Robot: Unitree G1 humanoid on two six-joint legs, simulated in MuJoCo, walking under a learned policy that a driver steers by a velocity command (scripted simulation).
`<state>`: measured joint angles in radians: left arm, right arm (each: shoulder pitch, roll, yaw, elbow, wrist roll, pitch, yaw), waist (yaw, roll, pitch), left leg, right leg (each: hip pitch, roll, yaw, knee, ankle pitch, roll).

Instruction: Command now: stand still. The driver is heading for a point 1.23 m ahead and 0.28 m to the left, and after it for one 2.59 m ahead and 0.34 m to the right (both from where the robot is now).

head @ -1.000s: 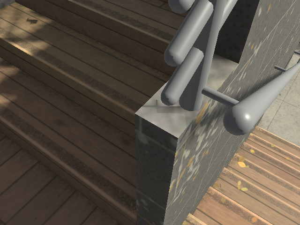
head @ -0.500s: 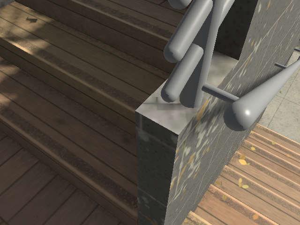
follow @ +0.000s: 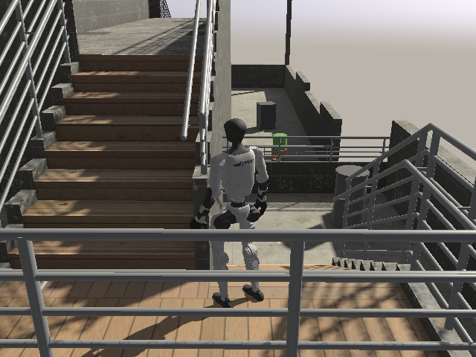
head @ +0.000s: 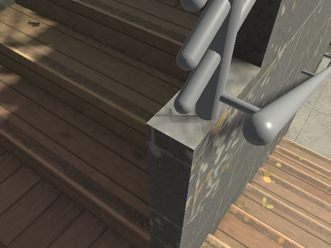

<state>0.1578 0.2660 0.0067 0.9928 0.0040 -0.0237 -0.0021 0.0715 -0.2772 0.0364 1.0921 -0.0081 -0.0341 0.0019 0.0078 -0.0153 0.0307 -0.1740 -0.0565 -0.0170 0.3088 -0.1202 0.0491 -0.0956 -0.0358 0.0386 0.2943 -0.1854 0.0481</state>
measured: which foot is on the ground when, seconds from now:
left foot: down 0.00-1.00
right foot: down 0.00-1.00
